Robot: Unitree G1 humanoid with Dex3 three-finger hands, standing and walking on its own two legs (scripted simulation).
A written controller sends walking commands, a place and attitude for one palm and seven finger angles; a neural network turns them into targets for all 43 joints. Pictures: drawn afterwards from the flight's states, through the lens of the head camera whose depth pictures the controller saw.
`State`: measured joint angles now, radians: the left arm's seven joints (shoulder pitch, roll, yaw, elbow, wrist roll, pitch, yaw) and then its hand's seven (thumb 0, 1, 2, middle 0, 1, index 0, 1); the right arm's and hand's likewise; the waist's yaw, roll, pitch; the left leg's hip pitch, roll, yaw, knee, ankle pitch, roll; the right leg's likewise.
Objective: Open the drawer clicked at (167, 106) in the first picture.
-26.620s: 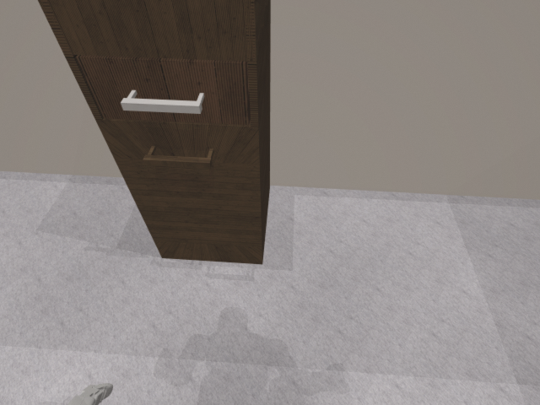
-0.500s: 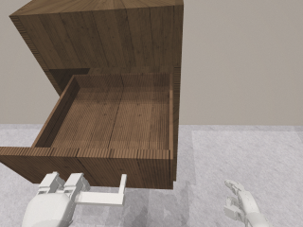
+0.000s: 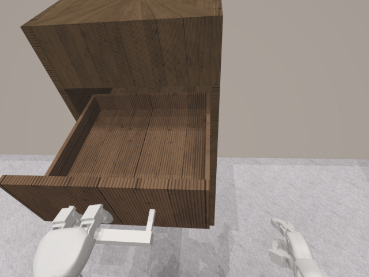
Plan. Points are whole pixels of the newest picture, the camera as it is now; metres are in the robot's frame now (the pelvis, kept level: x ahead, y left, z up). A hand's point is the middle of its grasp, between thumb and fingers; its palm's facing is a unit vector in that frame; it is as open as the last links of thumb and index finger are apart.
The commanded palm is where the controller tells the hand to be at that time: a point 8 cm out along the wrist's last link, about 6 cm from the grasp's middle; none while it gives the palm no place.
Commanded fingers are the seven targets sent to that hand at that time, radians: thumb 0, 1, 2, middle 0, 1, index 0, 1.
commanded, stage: lift the hand off the handle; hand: left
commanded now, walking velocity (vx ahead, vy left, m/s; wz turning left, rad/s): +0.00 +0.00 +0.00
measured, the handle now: (106, 224) +0.20 +0.18 +0.07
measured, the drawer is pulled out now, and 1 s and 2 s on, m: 0.29 0.29 0.29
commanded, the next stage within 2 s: draw the hand back to the body in 1.64 s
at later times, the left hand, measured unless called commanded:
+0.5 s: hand (89, 251) +0.15 +0.20 +0.05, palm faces +0.07 -0.19 -0.98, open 13.7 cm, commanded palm +0.12 +0.19 +0.12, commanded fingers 0.00 -0.50 0.30 -0.30 -1.20 -0.30 -1.20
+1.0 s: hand (79, 236) +0.16 +0.20 +0.11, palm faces +0.11 -0.22 -0.97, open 13.3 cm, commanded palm +0.12 +0.19 +0.19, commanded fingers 0.00 -0.50 0.30 -0.30 -1.20 -0.30 -1.20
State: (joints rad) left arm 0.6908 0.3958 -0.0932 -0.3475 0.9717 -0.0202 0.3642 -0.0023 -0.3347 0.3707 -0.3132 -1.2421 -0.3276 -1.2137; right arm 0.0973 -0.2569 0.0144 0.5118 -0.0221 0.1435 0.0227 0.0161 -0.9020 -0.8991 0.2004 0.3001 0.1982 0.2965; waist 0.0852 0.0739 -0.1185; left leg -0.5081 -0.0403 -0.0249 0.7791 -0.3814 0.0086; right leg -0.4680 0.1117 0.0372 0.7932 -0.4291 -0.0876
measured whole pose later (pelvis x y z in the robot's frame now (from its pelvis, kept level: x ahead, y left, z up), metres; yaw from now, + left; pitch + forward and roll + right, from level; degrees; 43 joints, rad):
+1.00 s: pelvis -0.01 +0.03 +0.01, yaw -1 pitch +1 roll +0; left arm 0.56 0.41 -0.25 -0.58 0.95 0.20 0.18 -0.01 -0.49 0.30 -0.40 -1.23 -0.41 -1.24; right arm 0.10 -0.25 0.04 0.49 0.01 0.16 0.06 0.02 -0.90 -0.90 0.20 0.30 0.20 0.30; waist 0.12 0.13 -0.10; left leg -0.40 -0.05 -0.01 0.73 -0.36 0.05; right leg -0.34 0.09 0.06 0.72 -0.40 -0.05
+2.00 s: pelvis -0.02 +0.01 +0.02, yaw +0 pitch -3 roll +0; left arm 0.44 0.53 0.01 -0.73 0.75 0.27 0.01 -0.01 -0.49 0.30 -0.32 -1.20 -0.32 -1.20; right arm 0.06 -0.27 0.06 0.52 0.05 0.19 0.05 0.02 -0.90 -0.90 0.20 0.30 0.20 0.30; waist 0.11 0.14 -0.05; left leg -0.25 -0.04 -0.04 0.57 -0.27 0.02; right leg -0.19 0.10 0.04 0.55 -0.31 -0.07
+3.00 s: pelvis +0.03 +0.02 +0.03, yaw +3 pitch -1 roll +0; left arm 0.54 0.40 0.35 -0.65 -0.10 -0.10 0.11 0.00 0.35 0.67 -0.26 -0.65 -0.25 -0.65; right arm 0.17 -0.23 0.02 0.62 0.03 -0.07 -0.07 0.02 -0.90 -0.90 0.20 0.30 0.20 0.30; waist 0.04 0.07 -0.02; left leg -0.19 -0.06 -0.07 0.51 -0.29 0.04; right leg -0.10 0.08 0.01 0.45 -0.32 -0.06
